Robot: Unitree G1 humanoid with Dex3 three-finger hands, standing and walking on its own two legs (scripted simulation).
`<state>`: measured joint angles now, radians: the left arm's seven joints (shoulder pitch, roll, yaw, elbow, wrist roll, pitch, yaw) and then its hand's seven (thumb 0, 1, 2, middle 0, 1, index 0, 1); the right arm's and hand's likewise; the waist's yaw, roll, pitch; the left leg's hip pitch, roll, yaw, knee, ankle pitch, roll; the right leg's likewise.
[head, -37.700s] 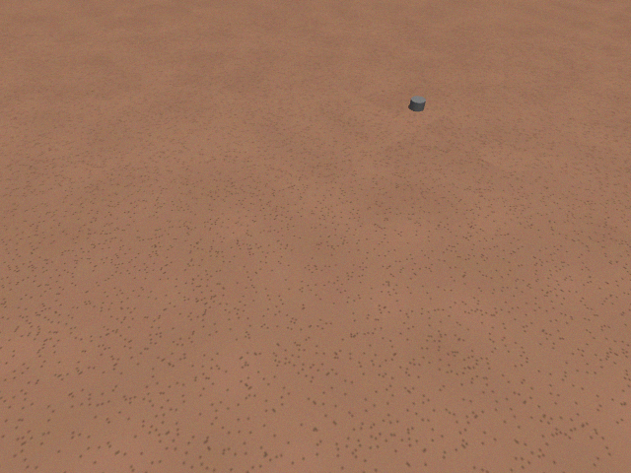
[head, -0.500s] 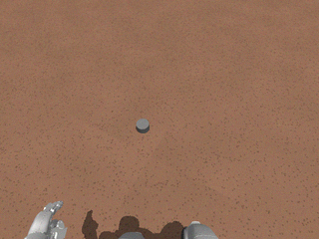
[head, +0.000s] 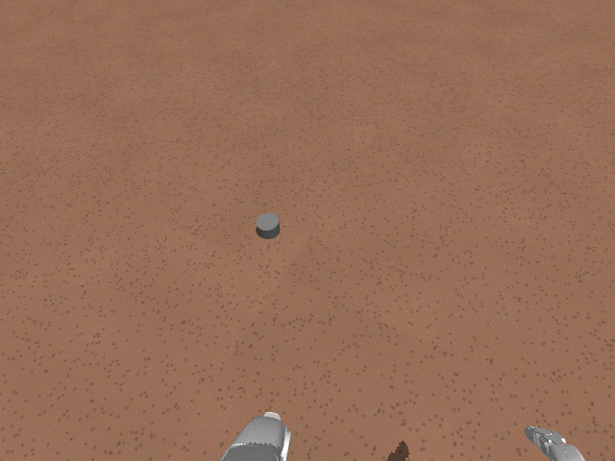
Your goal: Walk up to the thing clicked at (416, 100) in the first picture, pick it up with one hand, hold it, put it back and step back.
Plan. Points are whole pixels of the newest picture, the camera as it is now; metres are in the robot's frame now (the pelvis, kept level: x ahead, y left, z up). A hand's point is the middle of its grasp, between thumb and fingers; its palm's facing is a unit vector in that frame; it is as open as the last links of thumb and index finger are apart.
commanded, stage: step back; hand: left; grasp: from above
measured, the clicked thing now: (268, 226) +1.02 +0.27 -0.73
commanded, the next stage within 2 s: stand in 1.10 s
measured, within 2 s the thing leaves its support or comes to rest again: neither
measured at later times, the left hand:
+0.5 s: hand out of the picture -0.03 +0.28 -0.14, palm faces +0.09 -0.92 -0.39, open 7.4 cm
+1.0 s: hand out of the picture +0.02 +0.29 -0.15, palm faces +0.14 -0.92 -0.37, open 7.4 cm
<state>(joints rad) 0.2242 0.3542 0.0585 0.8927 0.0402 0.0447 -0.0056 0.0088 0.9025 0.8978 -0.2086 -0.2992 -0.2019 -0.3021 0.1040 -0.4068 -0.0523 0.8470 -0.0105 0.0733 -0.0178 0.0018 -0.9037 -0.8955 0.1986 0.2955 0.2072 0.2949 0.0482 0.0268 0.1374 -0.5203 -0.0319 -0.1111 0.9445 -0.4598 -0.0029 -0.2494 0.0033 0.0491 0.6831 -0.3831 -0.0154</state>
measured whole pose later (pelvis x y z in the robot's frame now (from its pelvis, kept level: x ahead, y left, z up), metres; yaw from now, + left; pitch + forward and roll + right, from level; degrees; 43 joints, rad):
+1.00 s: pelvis -0.01 +0.01 +0.00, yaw +7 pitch -3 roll +0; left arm 0.17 0.38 0.04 0.99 0.00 -0.01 0.01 0.01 0.90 0.90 -0.21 -0.30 -0.20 -0.30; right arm 0.12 -0.33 -0.02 1.00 -0.02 0.00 0.01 0.00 -0.90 -0.90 0.20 0.30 0.21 0.29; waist 0.03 -0.01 0.11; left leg -0.34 0.03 0.01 0.63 -0.25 -0.01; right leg -0.23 -0.04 -0.02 0.65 -0.39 -0.01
